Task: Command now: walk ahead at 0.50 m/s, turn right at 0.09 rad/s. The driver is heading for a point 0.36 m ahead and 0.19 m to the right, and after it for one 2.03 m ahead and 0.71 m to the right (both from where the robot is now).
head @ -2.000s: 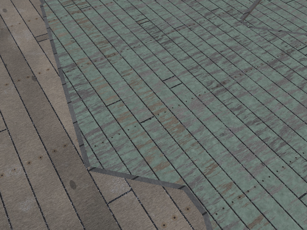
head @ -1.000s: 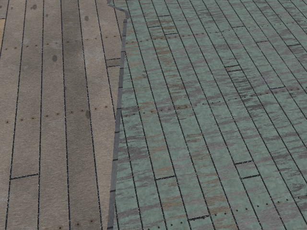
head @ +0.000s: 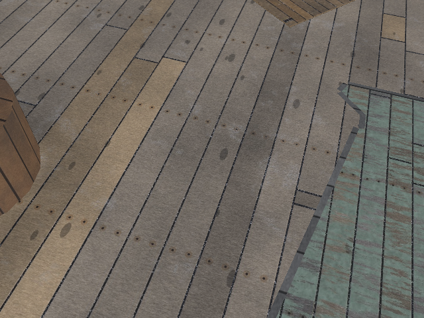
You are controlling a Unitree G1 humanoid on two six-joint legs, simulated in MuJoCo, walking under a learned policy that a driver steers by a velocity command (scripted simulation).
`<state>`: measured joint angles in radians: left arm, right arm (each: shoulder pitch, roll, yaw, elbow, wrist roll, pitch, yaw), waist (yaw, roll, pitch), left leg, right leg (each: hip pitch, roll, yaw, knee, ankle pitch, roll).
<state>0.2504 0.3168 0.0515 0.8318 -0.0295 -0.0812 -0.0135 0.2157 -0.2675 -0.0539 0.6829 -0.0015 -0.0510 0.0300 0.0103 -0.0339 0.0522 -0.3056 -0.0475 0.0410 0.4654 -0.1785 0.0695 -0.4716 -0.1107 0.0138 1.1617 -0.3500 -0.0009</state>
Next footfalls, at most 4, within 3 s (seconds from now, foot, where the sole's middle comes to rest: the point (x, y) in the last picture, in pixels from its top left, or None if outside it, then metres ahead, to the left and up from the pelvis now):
0.38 right None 0.38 -0.16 -0.77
0.84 left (216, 294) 0.53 0.00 -0.77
1.22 right None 0.35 -0.18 -0.77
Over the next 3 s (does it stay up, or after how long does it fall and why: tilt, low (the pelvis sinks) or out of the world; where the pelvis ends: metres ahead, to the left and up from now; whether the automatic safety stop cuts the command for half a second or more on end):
stays up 0.40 -0.08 0.00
